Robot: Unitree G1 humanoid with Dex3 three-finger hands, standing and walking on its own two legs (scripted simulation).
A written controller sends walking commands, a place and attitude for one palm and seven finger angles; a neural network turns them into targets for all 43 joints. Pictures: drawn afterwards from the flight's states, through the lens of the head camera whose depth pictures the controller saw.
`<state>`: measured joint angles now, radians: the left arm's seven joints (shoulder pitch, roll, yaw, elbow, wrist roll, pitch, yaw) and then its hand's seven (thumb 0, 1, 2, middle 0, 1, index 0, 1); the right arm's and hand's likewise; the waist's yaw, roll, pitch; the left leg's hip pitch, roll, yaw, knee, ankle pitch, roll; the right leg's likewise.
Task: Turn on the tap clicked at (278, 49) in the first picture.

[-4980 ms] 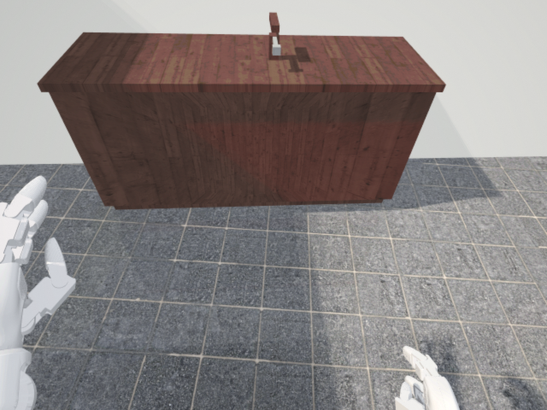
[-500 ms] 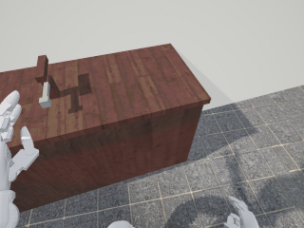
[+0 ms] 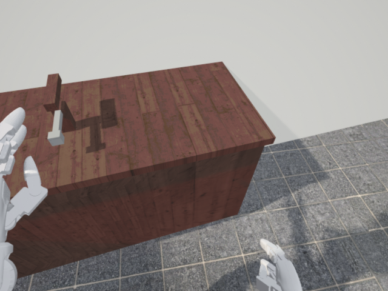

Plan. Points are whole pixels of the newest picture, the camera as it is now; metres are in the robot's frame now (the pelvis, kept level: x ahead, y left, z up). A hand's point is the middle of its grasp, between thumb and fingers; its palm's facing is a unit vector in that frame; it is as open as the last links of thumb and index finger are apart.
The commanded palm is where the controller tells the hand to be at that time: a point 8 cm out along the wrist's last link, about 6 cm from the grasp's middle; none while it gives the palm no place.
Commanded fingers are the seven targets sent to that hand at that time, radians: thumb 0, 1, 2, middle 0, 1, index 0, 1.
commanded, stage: come to a stop and stand still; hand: left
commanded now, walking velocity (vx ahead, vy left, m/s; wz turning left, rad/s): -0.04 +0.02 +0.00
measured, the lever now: (56, 138) +0.45 +0.39 +0.02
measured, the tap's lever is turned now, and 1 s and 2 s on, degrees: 0 0 0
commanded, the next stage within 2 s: look again from close up in 1.28 s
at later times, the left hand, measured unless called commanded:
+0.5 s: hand (75, 193) +0.23 +0.20 +0.15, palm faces +0.33 -0.88 -0.34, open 7.4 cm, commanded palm +0.17 +0.24 +0.18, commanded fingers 0.00 0.90 0.90 -0.20 -0.30 -0.20 -0.30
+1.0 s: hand (32, 176) +0.25 +0.27 +0.16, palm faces +0.35 -0.88 -0.31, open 7.4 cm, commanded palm +0.18 +0.30 +0.18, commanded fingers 0.00 0.90 0.90 -0.20 -0.30 -0.20 -0.30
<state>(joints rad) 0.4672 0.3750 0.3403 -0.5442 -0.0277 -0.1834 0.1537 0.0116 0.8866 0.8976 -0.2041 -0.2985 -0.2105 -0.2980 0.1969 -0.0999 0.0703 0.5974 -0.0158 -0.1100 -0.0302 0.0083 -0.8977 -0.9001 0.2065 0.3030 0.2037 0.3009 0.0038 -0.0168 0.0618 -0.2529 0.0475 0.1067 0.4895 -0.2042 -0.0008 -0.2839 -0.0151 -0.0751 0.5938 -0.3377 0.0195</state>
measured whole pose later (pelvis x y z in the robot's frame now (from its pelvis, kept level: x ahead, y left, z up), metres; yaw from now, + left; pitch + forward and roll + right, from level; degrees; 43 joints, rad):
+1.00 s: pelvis +0.02 +0.03 +0.01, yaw -2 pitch -1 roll -2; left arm 0.38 0.36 0.33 -0.48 -0.04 -0.20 0.11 0.01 0.89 0.90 -0.21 -0.30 -0.21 -0.30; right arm 0.19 -0.18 0.06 0.57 -0.02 -0.12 -0.02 0.01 -0.90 -0.90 0.21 0.30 0.20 0.30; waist 0.05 -0.06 0.06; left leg -0.16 -0.07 0.02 0.41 -0.24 0.09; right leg -0.18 0.01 -0.04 0.35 -0.16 0.00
